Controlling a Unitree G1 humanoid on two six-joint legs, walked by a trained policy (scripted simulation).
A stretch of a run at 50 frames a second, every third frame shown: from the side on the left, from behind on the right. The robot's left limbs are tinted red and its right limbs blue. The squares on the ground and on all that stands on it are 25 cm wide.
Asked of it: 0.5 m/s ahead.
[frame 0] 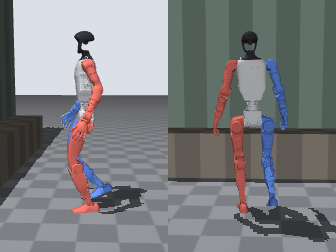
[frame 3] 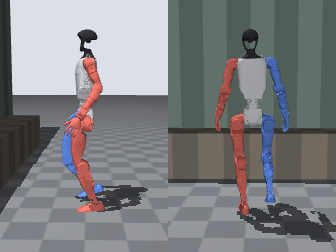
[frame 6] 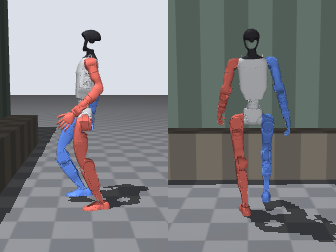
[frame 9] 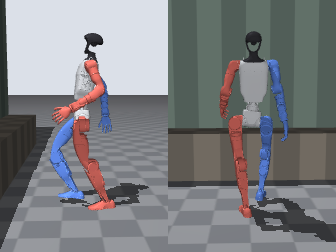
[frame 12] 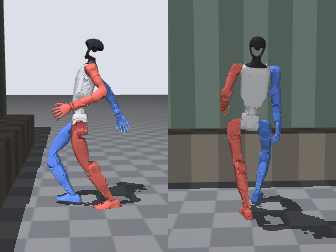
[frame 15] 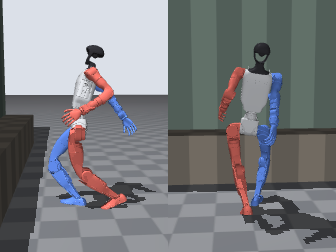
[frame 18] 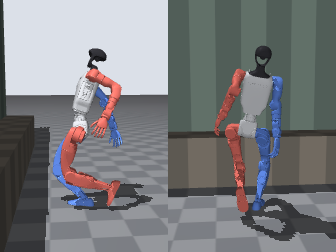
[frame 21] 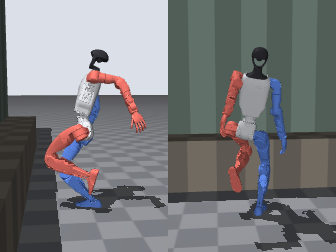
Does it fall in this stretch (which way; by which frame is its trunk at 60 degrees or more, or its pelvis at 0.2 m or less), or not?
no
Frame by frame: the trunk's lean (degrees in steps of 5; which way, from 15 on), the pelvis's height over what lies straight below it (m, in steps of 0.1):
0: 5, 0.8
3: 5, 0.8
6: 10, 0.8
9: 10, 0.7
12: 15 backward, 0.7
15: 20 backward and to its right, 0.7
18: 20 backward and to its right, 0.7
21: 20 backward and to its right, 0.7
